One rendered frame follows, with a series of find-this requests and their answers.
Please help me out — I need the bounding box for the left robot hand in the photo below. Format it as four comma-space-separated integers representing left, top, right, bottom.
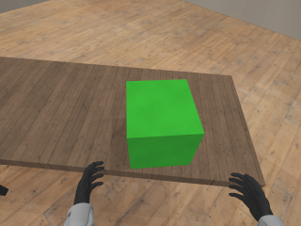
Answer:
73, 161, 104, 205

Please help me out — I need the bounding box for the right robot hand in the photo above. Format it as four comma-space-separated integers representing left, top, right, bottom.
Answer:
229, 172, 273, 222

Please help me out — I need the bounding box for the robot left forearm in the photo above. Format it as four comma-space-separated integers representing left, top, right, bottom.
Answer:
64, 202, 95, 226

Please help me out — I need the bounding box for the carton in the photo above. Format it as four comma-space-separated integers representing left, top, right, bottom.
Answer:
126, 79, 205, 170

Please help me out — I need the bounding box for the table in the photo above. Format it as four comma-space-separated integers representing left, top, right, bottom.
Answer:
0, 56, 266, 196

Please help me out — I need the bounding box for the robot right forearm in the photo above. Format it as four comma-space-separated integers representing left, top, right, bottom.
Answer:
257, 215, 285, 226

